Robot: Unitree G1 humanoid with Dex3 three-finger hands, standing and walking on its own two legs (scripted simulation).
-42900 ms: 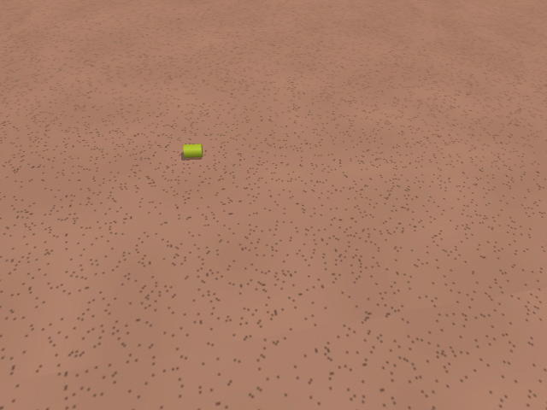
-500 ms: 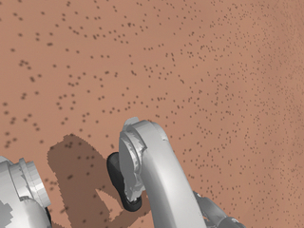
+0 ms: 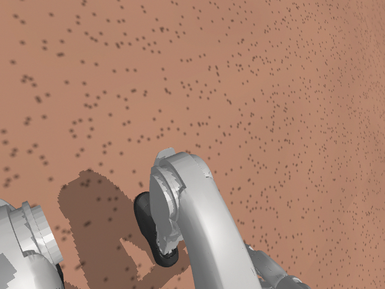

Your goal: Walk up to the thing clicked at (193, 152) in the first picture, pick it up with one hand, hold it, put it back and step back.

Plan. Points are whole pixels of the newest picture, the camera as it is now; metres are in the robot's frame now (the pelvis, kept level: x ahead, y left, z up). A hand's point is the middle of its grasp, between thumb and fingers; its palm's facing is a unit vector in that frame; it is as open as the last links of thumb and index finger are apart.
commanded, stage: open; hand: left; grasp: from above
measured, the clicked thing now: out of the picture +0.46 +0.37 -0.27
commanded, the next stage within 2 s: withdraw in 0.12 s
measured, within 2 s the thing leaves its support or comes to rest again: neither
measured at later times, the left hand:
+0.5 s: hand out of the picture +0.47 +0.39 -0.18, palm faces -0.31 -0.12 -0.94, open 13.9 cm
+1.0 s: hand out of the picture +0.43 +0.37 -0.09, palm faces -0.50 -0.16 -0.85, open 13.9 cm
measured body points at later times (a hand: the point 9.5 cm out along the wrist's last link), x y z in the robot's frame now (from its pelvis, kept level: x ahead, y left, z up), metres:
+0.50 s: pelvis +0.00 +0.00 +0.00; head +0.26 +0.14 +0.35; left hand +0.48 +0.39 -0.13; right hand +0.09 -0.25 -0.06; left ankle +0.06 +0.13 -0.27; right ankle +0.12 -0.13 -0.27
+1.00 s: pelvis -0.01 -0.01 +0.05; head +0.22 +0.10 +0.42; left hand +0.45 +0.37 -0.04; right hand +0.09 -0.28 -0.03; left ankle +0.06 +0.13 -0.27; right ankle +0.12 -0.13 -0.27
